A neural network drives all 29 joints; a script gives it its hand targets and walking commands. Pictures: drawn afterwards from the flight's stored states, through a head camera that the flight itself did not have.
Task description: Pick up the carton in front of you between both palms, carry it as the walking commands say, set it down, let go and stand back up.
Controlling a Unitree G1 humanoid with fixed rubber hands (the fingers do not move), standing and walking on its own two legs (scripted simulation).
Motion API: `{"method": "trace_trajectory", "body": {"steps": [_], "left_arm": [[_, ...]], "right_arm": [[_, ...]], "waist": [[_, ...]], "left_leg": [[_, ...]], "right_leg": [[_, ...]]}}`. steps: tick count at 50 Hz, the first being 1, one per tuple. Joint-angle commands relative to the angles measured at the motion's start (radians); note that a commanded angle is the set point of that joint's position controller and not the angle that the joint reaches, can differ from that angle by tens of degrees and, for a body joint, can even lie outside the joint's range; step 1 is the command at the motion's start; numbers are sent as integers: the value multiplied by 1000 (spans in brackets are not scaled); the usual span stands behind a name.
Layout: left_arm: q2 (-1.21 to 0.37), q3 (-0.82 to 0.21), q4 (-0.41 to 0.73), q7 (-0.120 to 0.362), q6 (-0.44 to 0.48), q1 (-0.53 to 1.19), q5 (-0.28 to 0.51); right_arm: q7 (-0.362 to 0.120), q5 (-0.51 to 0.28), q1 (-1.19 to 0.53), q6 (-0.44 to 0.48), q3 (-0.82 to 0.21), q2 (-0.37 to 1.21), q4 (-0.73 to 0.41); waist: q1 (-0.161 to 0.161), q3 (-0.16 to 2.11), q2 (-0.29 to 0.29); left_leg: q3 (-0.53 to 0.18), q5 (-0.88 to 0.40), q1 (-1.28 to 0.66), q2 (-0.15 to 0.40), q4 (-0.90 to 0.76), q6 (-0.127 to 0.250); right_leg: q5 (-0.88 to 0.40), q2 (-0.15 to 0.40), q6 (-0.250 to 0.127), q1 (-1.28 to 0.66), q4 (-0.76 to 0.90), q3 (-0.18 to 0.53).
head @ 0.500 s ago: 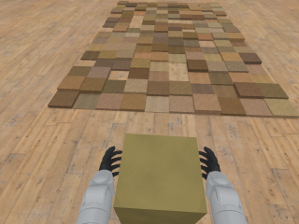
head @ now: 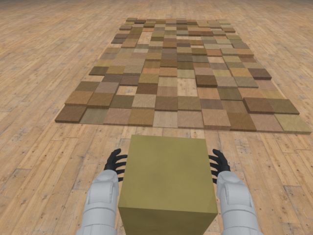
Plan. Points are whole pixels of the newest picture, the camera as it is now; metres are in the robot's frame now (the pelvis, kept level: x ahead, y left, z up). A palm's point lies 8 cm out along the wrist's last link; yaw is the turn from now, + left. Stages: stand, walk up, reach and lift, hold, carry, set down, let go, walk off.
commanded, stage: reach and lift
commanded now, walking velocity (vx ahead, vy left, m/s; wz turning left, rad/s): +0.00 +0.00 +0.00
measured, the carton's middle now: (165, 190) +0.30 +0.00 -0.04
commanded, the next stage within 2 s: hold in 0.64 s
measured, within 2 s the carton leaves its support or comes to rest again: neither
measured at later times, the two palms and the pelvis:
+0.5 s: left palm (110, 170) +0.31 +0.15 +0.04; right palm (223, 172) +0.31 -0.15 +0.04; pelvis +0.02 +0.00 +0.01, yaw +0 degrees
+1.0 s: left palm (107, 170) +0.29 +0.15 +0.06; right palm (225, 171) +0.30 -0.15 +0.06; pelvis +0.01 +0.00 +0.01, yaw +0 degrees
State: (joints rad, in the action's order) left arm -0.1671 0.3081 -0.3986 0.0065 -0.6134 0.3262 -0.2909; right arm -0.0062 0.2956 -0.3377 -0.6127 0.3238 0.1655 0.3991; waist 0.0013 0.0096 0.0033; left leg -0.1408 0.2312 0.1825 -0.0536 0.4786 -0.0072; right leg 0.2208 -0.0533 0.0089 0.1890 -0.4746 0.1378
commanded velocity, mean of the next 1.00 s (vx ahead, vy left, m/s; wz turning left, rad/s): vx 0.00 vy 0.00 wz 0.00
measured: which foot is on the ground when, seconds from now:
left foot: down 0.00-1.00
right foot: down 0.00-1.00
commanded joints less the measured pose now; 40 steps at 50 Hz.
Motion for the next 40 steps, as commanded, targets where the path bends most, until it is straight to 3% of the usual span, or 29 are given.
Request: {"method": "trace_trajectory", "body": {"steps": [1,21,31,37,40], "left_arm": [[-953,-550,-12,241,19,559,227],[-928,-594,105,232,-29,425,256],[-921,-605,140,231,-53,417,265],[-917,-668,236,225,-91,404,305],[-881,-627,206,223,-119,386,282]], "right_arm": [[-245,-224,-515,10,-561,970,45],[-236,-251,-386,-35,-600,934,-74],[-236,-260,-378,-59,-608,923,-109],[-229,-302,-367,-97,-678,926,-201],[-225,-276,-343,-125,-635,895,-174]], "waist": [[-3,239,-2],[1,242,0],[1,224,0],[-1,267,-2],[0,183,-2]], "left_leg": [[69,-37,-46,-26,-95,6],[61,-239,-136,-36,-130,-8],[59,-238,-148,-37,-142,-9],[54,-302,-187,-37,-151,-11],[58,-220,-166,-36,-172,-7]], "right_leg": [[-51,-25,-2,-75,87,-69],[-240,-36,8,-156,124,-63],[-236,-38,10,-164,136,-64],[-295,-38,17,-201,145,-60],[-217,-34,12,-180,167,-62]]}}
